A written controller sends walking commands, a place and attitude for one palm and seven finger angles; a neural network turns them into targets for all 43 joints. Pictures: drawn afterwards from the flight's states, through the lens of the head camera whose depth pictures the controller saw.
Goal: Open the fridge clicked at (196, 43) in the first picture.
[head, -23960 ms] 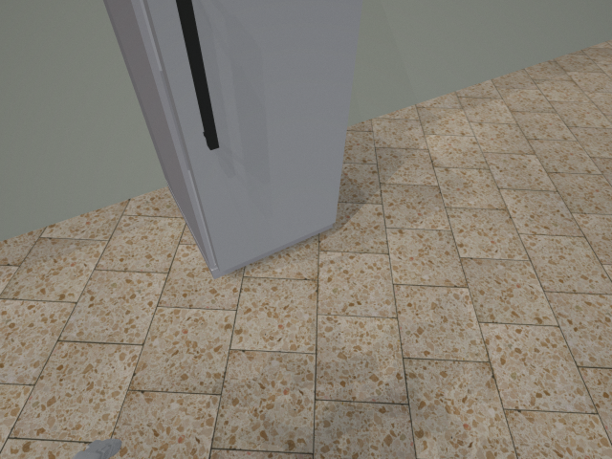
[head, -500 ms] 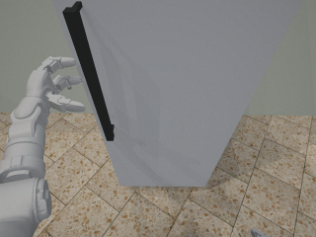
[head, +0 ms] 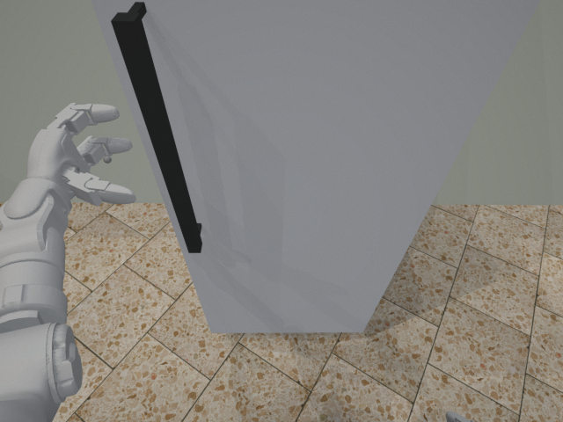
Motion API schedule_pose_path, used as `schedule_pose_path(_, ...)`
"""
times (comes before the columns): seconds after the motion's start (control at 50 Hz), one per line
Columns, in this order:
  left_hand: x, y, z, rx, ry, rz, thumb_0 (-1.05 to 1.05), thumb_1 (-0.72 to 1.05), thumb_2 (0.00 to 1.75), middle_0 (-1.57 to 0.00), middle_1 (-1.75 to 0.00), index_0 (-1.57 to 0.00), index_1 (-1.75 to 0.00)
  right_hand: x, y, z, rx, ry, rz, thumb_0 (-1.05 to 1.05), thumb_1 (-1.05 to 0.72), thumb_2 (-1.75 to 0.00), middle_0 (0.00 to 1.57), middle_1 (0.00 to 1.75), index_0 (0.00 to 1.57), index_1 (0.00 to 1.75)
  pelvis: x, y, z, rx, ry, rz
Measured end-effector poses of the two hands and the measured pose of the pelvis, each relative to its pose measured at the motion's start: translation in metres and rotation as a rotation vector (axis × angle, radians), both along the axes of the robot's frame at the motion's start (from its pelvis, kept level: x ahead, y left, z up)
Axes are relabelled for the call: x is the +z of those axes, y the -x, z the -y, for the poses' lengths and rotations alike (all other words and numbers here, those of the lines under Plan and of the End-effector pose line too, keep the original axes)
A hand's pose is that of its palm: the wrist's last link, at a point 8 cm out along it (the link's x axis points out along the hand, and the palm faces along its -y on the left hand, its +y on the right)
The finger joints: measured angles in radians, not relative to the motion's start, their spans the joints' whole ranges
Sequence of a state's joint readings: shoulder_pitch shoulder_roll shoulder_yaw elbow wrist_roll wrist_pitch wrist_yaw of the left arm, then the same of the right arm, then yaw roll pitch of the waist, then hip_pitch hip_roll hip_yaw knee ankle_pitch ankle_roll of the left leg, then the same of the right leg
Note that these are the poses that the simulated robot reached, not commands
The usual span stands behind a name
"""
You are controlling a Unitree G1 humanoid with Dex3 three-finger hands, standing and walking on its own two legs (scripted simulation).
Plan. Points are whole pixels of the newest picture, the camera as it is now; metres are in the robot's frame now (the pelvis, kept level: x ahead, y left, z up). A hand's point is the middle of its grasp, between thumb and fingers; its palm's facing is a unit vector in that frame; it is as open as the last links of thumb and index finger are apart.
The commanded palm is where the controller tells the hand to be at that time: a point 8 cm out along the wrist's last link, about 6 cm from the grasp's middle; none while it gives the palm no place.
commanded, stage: move the hooked fingers beside the handle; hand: left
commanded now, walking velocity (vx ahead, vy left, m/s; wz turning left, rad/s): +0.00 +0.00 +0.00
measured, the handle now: (174, 159) +0.47 +0.18 +0.12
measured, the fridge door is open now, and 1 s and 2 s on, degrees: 0 0 0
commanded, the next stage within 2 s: feel for the door with the fingertips in 0.38 s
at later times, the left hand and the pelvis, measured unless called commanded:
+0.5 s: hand (115, 160) +0.41 +0.23 +0.17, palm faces +0.05 -1.00 +0.00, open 13.9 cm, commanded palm +0.39 +0.28 +0.17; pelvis +0.00 +0.00 +0.00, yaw +0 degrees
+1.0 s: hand (134, 161) +0.41 +0.21 +0.17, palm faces +0.06 -1.00 +0.01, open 13.9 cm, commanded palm +0.39 +0.26 +0.17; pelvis -0.01 -0.01 +0.00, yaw +0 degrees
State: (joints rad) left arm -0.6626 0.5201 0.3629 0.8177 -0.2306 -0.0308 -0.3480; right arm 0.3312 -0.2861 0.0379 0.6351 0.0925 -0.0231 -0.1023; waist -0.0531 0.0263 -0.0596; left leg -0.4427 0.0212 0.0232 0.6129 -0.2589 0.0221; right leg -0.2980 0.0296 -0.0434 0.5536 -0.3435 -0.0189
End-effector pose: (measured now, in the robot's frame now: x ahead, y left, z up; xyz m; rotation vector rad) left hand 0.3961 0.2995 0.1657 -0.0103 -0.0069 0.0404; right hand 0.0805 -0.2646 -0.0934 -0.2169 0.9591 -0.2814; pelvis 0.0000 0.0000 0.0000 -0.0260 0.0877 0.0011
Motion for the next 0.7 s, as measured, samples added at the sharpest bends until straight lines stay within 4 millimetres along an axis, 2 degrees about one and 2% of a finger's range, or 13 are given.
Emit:
schedule_pose_path(0.3,0.003,-0.005,0.017,-0.015,-0.003,0.012,-0.01,-0.50,0.30,-0.30,-1.20,-0.30,-1.20,0.002,-0.016,-0.015,0.032,-0.019,0.044,0.01,-0.90,-0.90,0.20,0.30,0.21,0.30,0.000,0.000,-0.006,0.001,0.000,0.004)
schedule_pose_path(0.54,0.004,0.008,0.015,0.008,-0.014,0.000,-0.01,-0.50,0.30,-0.30,-1.20,-0.30,-1.20,0.001,-0.016,-0.014,0.032,-0.031,0.044,0.01,-0.90,-0.90,0.20,0.30,0.21,0.30,0.002,-0.001,-0.003,0.003,-0.003,0.024)
schedule_pose_path(0.7,0.007,0.008,0.036,-0.022,-0.003,0.008,-0.01,-0.50,0.30,-0.30,-1.20,-0.30,-1.20,0.002,-0.021,-0.008,0.045,-0.023,0.052,0.01,-0.90,-0.90,0.20,0.30,0.21,0.30,0.002,0.002,0.001,0.011,-0.005,0.030)
